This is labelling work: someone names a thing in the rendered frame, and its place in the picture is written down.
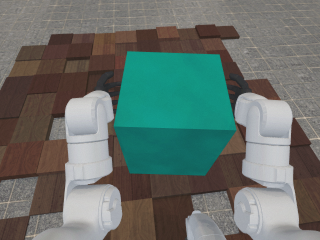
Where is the robot left forearm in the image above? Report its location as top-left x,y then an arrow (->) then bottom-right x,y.
63,90 -> 114,222

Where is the robot left upper arm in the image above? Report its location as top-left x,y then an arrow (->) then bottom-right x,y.
32,184 -> 123,240

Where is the carton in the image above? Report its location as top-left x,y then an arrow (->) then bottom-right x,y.
113,51 -> 237,176

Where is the robot right upper arm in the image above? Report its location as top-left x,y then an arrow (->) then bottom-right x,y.
234,187 -> 320,240

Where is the right robot hand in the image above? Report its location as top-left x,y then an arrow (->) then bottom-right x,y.
226,73 -> 252,119

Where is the right robot thigh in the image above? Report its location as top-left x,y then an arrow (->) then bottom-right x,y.
185,213 -> 226,240

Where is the robot right forearm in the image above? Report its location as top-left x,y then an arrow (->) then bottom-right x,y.
234,92 -> 299,224

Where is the left robot hand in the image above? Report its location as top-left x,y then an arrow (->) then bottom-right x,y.
94,71 -> 122,114

